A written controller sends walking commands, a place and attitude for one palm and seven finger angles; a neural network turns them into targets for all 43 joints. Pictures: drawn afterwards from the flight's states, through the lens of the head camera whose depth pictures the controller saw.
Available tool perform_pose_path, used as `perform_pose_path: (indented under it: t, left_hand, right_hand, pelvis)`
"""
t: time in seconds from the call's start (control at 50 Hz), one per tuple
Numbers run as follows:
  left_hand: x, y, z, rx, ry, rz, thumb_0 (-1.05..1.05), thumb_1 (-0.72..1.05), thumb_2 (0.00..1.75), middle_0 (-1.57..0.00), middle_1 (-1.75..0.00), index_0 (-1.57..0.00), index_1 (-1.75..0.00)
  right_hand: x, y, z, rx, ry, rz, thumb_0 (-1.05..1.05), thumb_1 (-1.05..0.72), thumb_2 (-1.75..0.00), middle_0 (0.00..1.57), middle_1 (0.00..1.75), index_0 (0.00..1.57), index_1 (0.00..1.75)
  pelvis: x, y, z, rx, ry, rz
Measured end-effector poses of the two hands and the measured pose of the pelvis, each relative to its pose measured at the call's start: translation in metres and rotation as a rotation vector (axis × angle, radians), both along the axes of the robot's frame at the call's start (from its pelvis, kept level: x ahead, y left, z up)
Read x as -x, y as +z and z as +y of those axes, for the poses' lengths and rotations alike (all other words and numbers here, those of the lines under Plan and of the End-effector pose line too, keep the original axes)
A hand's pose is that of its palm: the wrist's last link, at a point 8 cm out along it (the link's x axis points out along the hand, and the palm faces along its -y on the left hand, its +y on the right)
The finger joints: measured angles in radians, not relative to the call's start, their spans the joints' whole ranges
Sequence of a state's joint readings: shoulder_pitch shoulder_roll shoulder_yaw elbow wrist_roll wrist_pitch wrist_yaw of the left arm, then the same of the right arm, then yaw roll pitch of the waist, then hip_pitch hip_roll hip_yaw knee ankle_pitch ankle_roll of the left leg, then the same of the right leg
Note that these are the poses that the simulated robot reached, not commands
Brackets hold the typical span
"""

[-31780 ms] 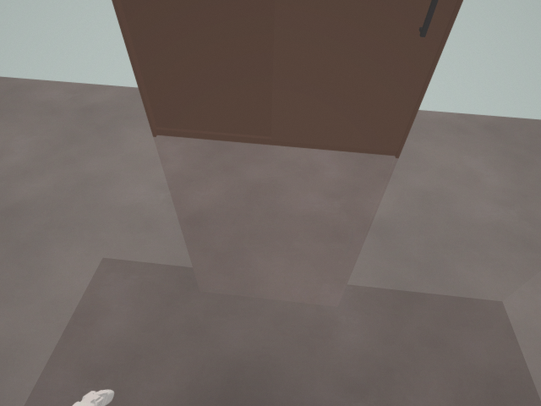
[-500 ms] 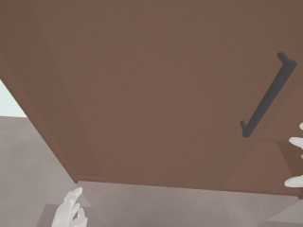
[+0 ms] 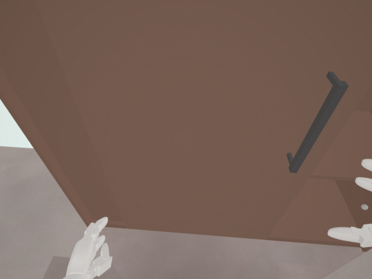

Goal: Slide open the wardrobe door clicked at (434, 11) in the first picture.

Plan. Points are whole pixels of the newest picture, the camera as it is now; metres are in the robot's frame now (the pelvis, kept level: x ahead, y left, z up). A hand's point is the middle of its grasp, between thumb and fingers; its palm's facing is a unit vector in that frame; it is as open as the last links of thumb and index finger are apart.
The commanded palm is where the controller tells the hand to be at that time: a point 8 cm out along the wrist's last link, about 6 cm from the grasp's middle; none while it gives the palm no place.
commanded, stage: draw the hand back to the body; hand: right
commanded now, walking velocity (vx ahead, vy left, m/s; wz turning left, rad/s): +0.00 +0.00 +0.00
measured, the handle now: (310, 128) +0.46 -0.32 +0.09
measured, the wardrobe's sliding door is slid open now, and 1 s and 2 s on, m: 0.51 0.51 0.51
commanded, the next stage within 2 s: step back with the hand held close in 0.94 s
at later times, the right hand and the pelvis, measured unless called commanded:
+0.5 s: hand (344, 190) +0.23 -0.25 +0.17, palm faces +0.42 +0.82 -0.39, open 9.3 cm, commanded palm +0.18 -0.28 +0.19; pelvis +0.03 +0.01 +0.01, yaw +2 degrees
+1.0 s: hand (320, 189) +0.23 -0.21 +0.17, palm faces +0.41 +0.82 -0.40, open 7.4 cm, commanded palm +0.18 -0.25 +0.19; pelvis +0.04 +0.05 +0.01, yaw +1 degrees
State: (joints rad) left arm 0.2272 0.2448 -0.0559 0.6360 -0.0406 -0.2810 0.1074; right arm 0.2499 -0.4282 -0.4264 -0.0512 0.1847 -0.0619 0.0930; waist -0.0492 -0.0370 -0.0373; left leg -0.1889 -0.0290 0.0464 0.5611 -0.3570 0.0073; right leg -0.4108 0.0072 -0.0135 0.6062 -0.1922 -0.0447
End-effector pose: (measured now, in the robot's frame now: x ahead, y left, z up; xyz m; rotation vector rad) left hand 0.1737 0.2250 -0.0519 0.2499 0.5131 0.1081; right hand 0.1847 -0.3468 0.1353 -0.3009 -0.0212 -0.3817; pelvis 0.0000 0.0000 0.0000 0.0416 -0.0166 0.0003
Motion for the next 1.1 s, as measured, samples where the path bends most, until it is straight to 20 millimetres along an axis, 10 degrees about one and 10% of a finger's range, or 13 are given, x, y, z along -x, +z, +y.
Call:
perform_pose_path:
  t: [0.24,0.68,1.1]
  left_hand:
    - [-0.020,-0.008,-0.022,0.047,-0.046,0.087,0.01,0.90,0.89,-0.21,-0.30,-0.20,-0.30]
    - [-0.044,-0.005,0.029,0.044,0.011,0.110,0.01,0.90,0.89,-0.21,-0.30,-0.20,-0.30]
    - [-0.056,-0.008,0.042,0.051,0.001,0.135,0.01,0.90,0.89,-0.21,-0.30,-0.20,-0.30]
  right_hand:
    - [0.009,0.026,0.023,0.110,-0.114,-0.063,-0.01,-0.01,-0.47,0.24,0.82,0.24,0.82]
    - [-0.002,0.058,0.088,0.174,0.006,-0.090,0.01,-0.77,-0.84,0.21,0.37,0.22,0.37]
    - [-0.001,0.054,0.100,0.168,-0.025,-0.061,0.01,-0.89,-0.90,0.21,0.30,0.21,0.30]
  pelvis:
    - [-0.014,0.009,-0.003,0.024,0.010,-0.040]
    - [-0.040,0.014,0.029,0.047,0.025,-0.053]
    - [-0.043,0.014,0.049,0.051,0.011,-0.051]
